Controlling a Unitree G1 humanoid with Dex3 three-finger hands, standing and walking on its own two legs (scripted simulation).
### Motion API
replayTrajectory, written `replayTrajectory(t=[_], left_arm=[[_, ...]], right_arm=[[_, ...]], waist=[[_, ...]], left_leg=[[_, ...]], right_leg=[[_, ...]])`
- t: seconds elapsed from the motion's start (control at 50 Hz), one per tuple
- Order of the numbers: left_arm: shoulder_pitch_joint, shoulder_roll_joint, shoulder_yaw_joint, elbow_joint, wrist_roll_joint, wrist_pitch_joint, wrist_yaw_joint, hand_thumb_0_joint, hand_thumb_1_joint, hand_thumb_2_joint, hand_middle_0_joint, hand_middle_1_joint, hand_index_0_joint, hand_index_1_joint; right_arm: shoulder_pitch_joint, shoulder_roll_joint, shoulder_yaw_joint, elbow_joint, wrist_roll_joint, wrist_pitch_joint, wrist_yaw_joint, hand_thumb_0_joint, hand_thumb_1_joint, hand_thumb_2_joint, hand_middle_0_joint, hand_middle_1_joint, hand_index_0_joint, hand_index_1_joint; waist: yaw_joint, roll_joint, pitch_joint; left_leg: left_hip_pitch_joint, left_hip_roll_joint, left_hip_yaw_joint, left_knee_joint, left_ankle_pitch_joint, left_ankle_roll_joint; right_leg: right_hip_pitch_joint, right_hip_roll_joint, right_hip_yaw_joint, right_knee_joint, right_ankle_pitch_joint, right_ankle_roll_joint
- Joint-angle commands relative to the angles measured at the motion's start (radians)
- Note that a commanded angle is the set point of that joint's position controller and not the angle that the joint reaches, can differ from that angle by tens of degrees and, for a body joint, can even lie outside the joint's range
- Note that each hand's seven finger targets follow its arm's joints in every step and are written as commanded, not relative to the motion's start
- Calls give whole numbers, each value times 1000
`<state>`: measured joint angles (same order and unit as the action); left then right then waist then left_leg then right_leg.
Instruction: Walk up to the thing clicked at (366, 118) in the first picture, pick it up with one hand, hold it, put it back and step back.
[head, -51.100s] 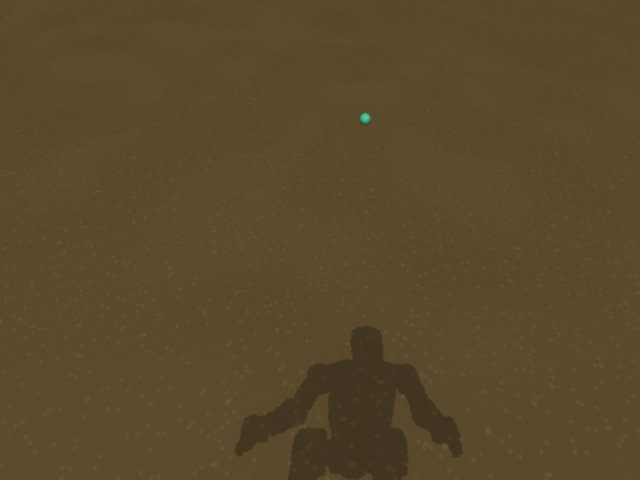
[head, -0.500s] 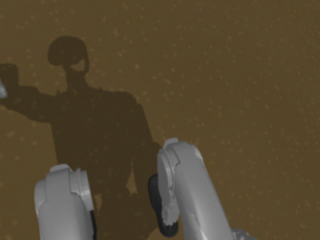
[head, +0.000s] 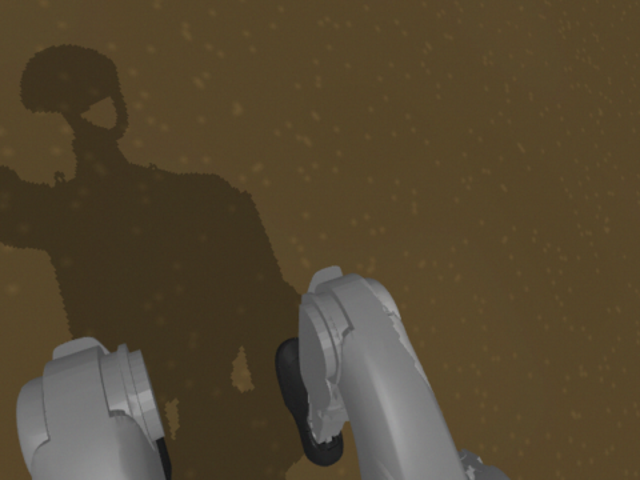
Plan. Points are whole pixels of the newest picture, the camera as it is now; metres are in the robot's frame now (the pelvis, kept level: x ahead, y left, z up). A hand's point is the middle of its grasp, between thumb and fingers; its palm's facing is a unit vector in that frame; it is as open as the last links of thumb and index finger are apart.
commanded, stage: rest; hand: left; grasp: from above
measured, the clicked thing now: out of the picture +0.48 +0.33 -0.23
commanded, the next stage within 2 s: open in 1.24 s
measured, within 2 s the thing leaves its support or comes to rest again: rests again in 1.50 s
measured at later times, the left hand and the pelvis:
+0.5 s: hand out of the picture +0.47 +0.32 -0.24, palm faces -0.45 -0.14 -0.88, open 7.4 cm; pelvis +0.00 +0.01 -0.01, yaw -2 degrees
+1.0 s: hand out of the picture +0.47 +0.32 -0.25, palm faces -0.45 -0.14 -0.89, open 7.5 cm; pelvis -0.01 +0.01 -0.01, yaw -4 degrees
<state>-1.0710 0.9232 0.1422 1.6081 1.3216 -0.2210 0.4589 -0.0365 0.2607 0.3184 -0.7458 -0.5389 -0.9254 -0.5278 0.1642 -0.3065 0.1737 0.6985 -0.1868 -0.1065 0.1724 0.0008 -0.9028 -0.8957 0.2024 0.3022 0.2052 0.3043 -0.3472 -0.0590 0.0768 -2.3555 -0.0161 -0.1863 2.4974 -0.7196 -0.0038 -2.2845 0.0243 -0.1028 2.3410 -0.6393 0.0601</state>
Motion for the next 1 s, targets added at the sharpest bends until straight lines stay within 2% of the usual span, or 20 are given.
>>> replayTrajectory(t=[0.0,0.06,0.1,0.12,0.14,0.18,0.22,0.34,0.36,0.4,0.44,0.5,0.54,0.58,0.7,0.72,0.74,0.84,0.88,0.98], left_arm=[[-305,317,57,-157,-16,-11,71,0,703,498,-985,-608,-1040,-551],[-307,278,26,-123,-1,-13,77,0,714,537,-1006,-605,-1053,-556],[-298,320,48,-104,9,-14,89,0,710,521,-993,-617,-1045,-563],[-310,293,31,-102,8,-13,88,0,725,514,-998,-620,-1053,-562],[-298,320,52,-103,12,-14,95,0,739,525,-999,-634,-1056,-574],[-319,310,30,-102,20,-13,94,0,745,538,-1011,-637,-1066,-580],[-303,343,54,-90,26,-11,102,0,764,552,-1024,-650,-1078,-593],[-303,309,9,-78,3,-8,107,0,729,569,-995,-674,-1049,-617],[-322,298,-7,-70,4,-7,104,0,725,564,-990,-677,-1046,-619],[-287,358,30,-63,8,-5,113,0,703,581,-990,-666,-1037,-616],[-313,346,28,-57,10,-9,113,0,734,576,-1008,-657,-1057,-605],[-299,354,27,-57,9,-15,123,0,714,583,-1000,-662,-1046,-613],[-302,339,19,-45,14,-14,122,0,718,560,-991,-656,-1042,-603],[-297,368,24,-65,17,-15,128,0,712,572,-995,-656,-1042,-607],[-304,360,17,-41,11,-10,134,0,734,589,-1008,-666,-1055,-617],[-288,389,34,-45,10,-10,141,0,723,588,-995,-682,-1043,-630],[-303,365,10,-46,9,-8,139,0,729,595,-1011,-665,-1055,-619],[-276,397,35,-28,2,-6,149,0,706,597,-991,-664,-1034,-619],[-294,373,12,-31,4,-8,144,0,707,593,-1000,-647,-1040,-605],[-285,377,-2,-7,-11,-9,138,0,703,581,-1001,-641,-1040,-600]], right_arm=[[217,-315,-83,-2,-4,-4,-11,0,-897,-894,201,300,200,300],[212,-315,-70,-2,-11,-11,-5,0,-899,-895,201,300,200,300],[210,-322,-67,-2,-18,-15,-5,0,-899,-895,201,300,200,300],[208,-333,-65,-14,-20,-19,-3,0,-899,-895,201,300,200,300],[207,-336,-65,-8,-24,-20,-3,0,-895,-894,201,300,201,300],[198,-339,-57,-18,-30,-28,2,0,-899,-896,201,300,200,300],[198,-353,-55,-21,-34,-31,4,0,-899,-896,201,300,200,300],[172,-348,-42,-25,-35,-45,9,0,-901,-898,201,301,200,301],[173,-354,-37,-31,-37,-51,13,0,-903,-898,201,301,200,301],[181,-358,-38,-17,-36,-50,10,0,-903,-899,200,301,200,301],[190,-363,-29,-22,-40,-55,17,0,-901,-898,201,301,200,301],[171,-370,-25,-31,-41,-59,18,0,-903,-899,200,301,200,301],[174,-372,-23,-34,-47,-66,25,0,-901,-898,201,301,200,301],[175,-367,-18,-33,-44,-68,27,0,-902,-899,200,301,200,301],[171,-383,-9,-39,-50,-80,39,0,-903,-900,200,301,200,301],[170,-383,-7,-36,-50,-79,38,0,-904,-900,200,301,200,301],[164,-376,-3,-46,-50,-83,42,0,-905,-901,200,301,200,301],[172,-381,9,-40,-50,-85,42,0,-903,-901,200,301,200,301],[173,-384,9,-43,-53,-90,46,0,-904,-901,200,301,200,301],[156,-388,20,-46,-46,-102,47,0,-905,-901,200,301,200,301]], waist=[[-24,445,-733],[-39,471,-680],[-44,477,-678],[-53,470,-646],[-47,491,-653],[-63,510,-626],[-58,493,-615],[-67,499,-627],[-83,502,-595],[-62,500,-622],[-87,485,-579],[-77,506,-574],[-90,504,-563],[-81,516,-605],[-103,537,-557],[-86,546,-570],[-96,548,-560],[-92,513,-562],[-111,510,-544],[-109,493,-525]], left_leg=[[534,15,97,-255,299,17],[543,15,96,-244,293,12],[538,19,93,-242,282,14],[539,16,92,-235,278,12],[554,17,87,-248,279,9],[558,21,85,-236,272,8],[538,21,82,-240,254,9],[539,28,66,-242,233,10],[532,28,61,-233,232,8],[554,32,58,-238,246,8],[523,32,61,-219,247,8],[543,34,48,-236,255,2],[554,37,43,-227,259,1],[564,36,52,-229,270,4],[578,44,32,-227,282,-6],[574,42,29,-242,276,-5],[561,42,37,-231,262,-1],[531,42,40,-221,273,6],[532,44,38,-221,257,5],[525,47,32,-213,237,7]], right_leg=[[407,34,-115,-177,276,-90],[363,36,-122,-170,263,-94],[377,39,-125,-172,262,-90],[346,34,-130,-172,252,-92],[346,35,-136,-169,247,-91],[330,37,-138,-168,243,-91],[338,39,-143,-169,228,-91],[347,45,-151,-167,226,-88],[325,43,-155,-161,226,-88],[345,47,-154,-157,240,-86],[341,45,-155,-160,240,-88],[334,46,-161,-157,239,-90],[326,45,-165,-151,246,-87],[366,52,-159,-157,263,-84],[327,47,-171,-142,262,-85],[340,50,-174,-145,255,-87],[343,52,-167,-145,254,-86],[380,55,-168,-157,269,-84],[364,56,-170,-157,259,-83],[360,56,-171,-157,244,-81]])
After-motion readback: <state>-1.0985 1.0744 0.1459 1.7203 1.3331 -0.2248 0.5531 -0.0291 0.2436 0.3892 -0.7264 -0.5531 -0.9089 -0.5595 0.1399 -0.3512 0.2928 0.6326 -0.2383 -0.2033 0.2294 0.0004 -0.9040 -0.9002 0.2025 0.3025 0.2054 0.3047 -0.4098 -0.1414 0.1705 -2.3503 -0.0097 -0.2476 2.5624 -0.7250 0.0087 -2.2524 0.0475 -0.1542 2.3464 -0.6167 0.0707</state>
